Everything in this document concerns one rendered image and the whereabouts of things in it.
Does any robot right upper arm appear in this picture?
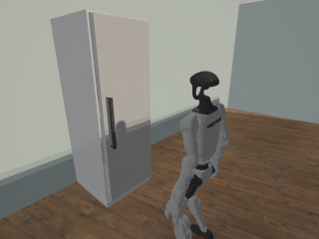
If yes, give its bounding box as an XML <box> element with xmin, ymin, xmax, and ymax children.
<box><xmin>213</xmin><ymin>103</ymin><xmax>230</xmax><ymax>143</ymax></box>

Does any robot left hand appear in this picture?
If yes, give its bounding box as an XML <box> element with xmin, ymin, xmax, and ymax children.
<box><xmin>164</xmin><ymin>199</ymin><xmax>182</xmax><ymax>226</ymax></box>

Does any fridge door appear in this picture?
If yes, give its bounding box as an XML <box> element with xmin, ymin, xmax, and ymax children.
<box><xmin>90</xmin><ymin>12</ymin><xmax>152</xmax><ymax>201</ymax></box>

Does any left robot forearm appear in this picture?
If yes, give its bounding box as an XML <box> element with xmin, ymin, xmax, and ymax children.
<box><xmin>172</xmin><ymin>157</ymin><xmax>194</xmax><ymax>203</ymax></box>

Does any robot right hand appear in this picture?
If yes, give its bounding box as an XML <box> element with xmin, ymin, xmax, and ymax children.
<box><xmin>209</xmin><ymin>159</ymin><xmax>220</xmax><ymax>179</ymax></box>

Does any right robot forearm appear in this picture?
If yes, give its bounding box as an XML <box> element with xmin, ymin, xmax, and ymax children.
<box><xmin>211</xmin><ymin>140</ymin><xmax>229</xmax><ymax>163</ymax></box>

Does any robot left shin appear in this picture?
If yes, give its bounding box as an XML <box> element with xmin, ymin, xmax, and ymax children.
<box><xmin>172</xmin><ymin>220</ymin><xmax>192</xmax><ymax>239</ymax></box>

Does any right robot foot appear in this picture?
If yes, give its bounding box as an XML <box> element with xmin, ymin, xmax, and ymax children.
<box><xmin>190</xmin><ymin>224</ymin><xmax>213</xmax><ymax>239</ymax></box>

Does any robot left upper arm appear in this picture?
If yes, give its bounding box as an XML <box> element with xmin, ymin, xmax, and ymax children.
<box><xmin>179</xmin><ymin>114</ymin><xmax>199</xmax><ymax>169</ymax></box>

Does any handle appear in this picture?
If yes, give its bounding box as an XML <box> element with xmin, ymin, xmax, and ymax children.
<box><xmin>106</xmin><ymin>97</ymin><xmax>117</xmax><ymax>149</ymax></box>

